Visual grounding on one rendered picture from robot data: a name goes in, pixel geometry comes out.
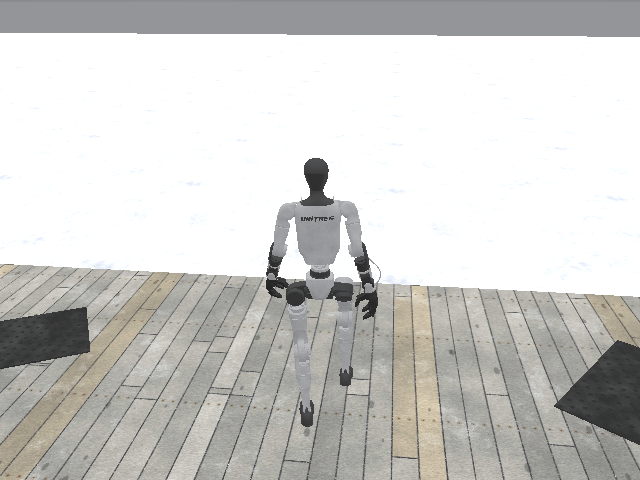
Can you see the robot left forearm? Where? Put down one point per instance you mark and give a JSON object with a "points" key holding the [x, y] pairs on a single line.
{"points": [[273, 265]]}

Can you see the robot right hand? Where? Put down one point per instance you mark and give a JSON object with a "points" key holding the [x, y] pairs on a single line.
{"points": [[372, 304]]}

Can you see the left robot upper arm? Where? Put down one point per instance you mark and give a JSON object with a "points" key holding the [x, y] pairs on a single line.
{"points": [[286, 212]]}

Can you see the robot left hand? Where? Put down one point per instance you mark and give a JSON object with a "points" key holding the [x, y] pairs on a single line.
{"points": [[280, 283]]}

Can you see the right robot upper arm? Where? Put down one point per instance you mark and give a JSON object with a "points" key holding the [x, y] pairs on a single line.
{"points": [[349, 211]]}

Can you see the robot right forearm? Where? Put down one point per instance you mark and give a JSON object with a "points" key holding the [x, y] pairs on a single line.
{"points": [[364, 271]]}

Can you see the robot head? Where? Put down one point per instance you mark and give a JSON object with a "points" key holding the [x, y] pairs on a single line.
{"points": [[316, 174]]}

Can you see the left robot thigh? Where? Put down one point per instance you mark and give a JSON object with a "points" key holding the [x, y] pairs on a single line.
{"points": [[297, 309]]}

